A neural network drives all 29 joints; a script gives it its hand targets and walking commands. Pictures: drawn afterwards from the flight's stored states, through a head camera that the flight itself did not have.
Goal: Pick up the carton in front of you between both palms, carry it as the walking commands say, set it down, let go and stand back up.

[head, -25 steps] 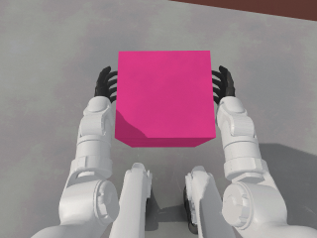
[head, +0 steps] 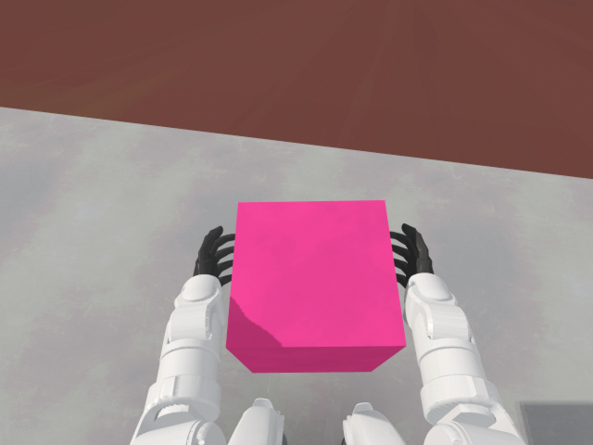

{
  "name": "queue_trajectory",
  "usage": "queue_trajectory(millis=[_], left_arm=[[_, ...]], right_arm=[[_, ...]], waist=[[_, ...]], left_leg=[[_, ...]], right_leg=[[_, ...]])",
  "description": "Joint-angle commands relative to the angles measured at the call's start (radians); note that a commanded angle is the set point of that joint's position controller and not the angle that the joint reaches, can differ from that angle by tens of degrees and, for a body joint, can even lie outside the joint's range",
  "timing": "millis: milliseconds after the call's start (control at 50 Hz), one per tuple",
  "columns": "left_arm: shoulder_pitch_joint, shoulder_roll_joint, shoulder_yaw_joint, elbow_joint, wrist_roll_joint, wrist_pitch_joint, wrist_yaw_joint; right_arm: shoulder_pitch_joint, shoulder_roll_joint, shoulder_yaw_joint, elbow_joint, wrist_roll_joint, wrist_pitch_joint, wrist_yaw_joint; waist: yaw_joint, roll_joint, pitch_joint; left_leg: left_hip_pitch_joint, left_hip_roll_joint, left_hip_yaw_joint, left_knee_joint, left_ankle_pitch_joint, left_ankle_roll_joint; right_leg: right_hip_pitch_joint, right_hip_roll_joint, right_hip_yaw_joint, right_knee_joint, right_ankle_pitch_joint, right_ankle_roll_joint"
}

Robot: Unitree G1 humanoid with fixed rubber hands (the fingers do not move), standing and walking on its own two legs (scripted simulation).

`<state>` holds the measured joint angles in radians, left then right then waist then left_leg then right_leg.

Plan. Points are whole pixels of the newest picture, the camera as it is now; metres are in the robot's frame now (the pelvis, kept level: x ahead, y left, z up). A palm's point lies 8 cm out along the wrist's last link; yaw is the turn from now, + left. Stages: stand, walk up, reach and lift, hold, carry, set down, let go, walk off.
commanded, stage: reach and lift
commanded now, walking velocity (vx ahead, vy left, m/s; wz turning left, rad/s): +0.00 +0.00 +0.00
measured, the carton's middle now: (311, 296) +0.35 +0.01 -0.10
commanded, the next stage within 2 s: hold in 1.46 s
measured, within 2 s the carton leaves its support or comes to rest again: neither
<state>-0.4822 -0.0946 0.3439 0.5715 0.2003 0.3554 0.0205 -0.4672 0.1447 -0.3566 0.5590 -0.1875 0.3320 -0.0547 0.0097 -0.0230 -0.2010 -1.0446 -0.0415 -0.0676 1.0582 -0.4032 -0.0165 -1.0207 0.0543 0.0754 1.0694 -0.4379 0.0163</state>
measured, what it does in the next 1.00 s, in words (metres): rises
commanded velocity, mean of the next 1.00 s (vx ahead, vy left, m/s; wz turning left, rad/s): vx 0.00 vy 0.00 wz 0.00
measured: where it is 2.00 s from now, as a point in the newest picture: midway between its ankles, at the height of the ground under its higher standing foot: outside the picture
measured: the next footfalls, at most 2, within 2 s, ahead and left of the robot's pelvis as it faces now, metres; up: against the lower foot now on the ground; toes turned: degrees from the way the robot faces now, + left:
none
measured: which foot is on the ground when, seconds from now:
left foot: down 0.00-1.00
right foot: down 0.00-1.00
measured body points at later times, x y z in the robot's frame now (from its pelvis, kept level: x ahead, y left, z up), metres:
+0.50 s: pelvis +0.03 +0.00 +0.08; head -0.01 +0.00 +0.53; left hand +0.33 +0.15 +0.10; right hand +0.33 -0.15 +0.10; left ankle +0.05 +0.13 -0.66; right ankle +0.03 -0.13 -0.66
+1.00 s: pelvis +0.02 +0.00 +0.09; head +0.00 +0.01 +0.54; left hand +0.33 +0.16 +0.11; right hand +0.33 -0.15 +0.11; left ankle +0.05 +0.13 -0.66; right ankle +0.03 -0.13 -0.66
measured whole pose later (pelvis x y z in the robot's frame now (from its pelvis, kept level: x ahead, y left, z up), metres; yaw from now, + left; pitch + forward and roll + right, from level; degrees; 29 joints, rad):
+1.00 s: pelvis +0.02 +0.00 +0.09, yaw +0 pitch -4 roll +0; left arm -0.31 -0.17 0.29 0.34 0.30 0.63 -0.01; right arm -0.32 0.17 -0.30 0.35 -0.29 0.62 0.03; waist 0.00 -0.01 0.03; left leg -0.16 -0.03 -0.07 0.43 -0.20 -0.01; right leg -0.13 0.02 0.09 0.43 -0.22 0.01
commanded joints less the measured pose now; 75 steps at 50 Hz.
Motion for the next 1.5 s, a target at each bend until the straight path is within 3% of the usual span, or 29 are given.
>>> queue_trajectory(millis=[0, 320, 460, 540, 700, 1140, 1480], left_arm=[[-0.479, -1.053, -0.594, 0.001, -0.137, -0.007, -0.23], [-0.268, -1.032, -0.684, -0.176, -0.169, 0.147, -0.248], [-0.256, -0.988, -0.601, -0.177, -0.128, 0.23, -0.257], [-0.333, -0.991, -0.548, -0.145, -0.103, 0.233, -0.27], [-0.422, -1.026, -0.584, -0.174, -0.12, 0.226, -0.277], [-0.235, -0.994, -0.638, -0.314, -0.152, 0.276, -0.25], [-0.226, -0.967, -0.688, -0.414, -0.186, 0.314, -0.249]], right_arm=[[-0.489, 1.036, 0.605, 0.029, 0.123, 0.009, 0.239], [-0.259, 1.019, 0.685, -0.14, 0.151, 0.168, 0.269], [-0.252, 0.967, 0.604, -0.13, 0.111, 0.253, 0.285], [-0.333, 0.969, 0.557, -0.101, 0.09, 0.254, 0.3], [-0.42, 0.982, 0.582, -0.134, 0.097, 0.243, 0.308], [-0.242, 0.927, 0.627, -0.275, 0.123, 0.291, 0.297], [-0.224, 0.932, 0.689, -0.374, 0.162, 0.337, 0.282]], waist=[[0.008, 0.03, -0.499], [-0.01, 0.018, -0.203], [-0.007, 0.016, 0.013], [-0.004, 0.016, 0.05], [-0.012, 0.023, -0.041], [-0.011, 0.027, -0.051], [-0.012, 0.016, -0.047]], left_leg=[[0.491, -0.085, 0.0, -0.199, 0.291, 0.015], [0.877, -0.056, -0.015, -0.546, 0.433, 0.012], [0.913, -0.048, -0.005, -0.653, 0.274, 0.019], [0.909, -0.042, 0.005, -0.657, 0.185, 0.026], [0.958, -0.043, 0.007, -0.653, 0.206, 0.02], [1.066, -0.05, -0.008, -0.705, 0.456, 0.004], [1.079, -0.056, -0.008, -0.721, 0.455, 0.009]], right_leg=[[0.331, 0.082, -0.004, -0.217, 0.261, -0.012], [0.783, 0.041, 0.014, -0.577, 0.449, -0.006], [0.825, 0.026, 0.013, -0.686, 0.296, -0.016], [0.806, 0.021, 0.006, -0.694, 0.201, -0.022], [0.841, 0.028, -0.005, -0.684, 0.216, -0.024], [0.952, 0.042, -0.002, -0.732, 0.445, -0.01], [0.995, 0.035, 0.006, -0.75, 0.481, 0.0]])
